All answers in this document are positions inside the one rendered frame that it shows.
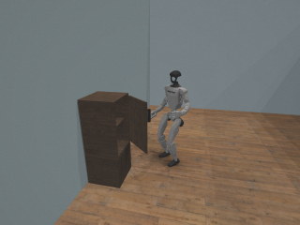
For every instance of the left robot thigh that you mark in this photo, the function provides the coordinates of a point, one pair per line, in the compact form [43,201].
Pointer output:
[178,122]

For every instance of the cupboard door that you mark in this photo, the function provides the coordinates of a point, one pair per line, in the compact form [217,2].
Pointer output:
[137,117]

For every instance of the handle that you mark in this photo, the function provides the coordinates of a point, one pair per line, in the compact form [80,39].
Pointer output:
[148,115]

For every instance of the robot right forearm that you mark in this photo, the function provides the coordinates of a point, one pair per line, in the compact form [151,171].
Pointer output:
[161,106]

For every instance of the robot head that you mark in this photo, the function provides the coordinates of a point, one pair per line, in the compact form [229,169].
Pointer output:
[175,74]

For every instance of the robot left upper arm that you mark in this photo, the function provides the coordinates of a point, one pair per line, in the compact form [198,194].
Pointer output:
[184,93]

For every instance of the left robot hand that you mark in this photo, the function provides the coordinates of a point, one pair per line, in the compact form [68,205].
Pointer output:
[177,114]

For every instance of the robot left forearm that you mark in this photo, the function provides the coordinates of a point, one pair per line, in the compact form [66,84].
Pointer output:
[185,110]

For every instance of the right robot hand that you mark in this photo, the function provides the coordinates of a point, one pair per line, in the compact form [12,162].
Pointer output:
[153,114]

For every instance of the robot right upper arm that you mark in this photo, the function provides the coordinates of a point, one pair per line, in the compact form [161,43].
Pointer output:
[166,92]

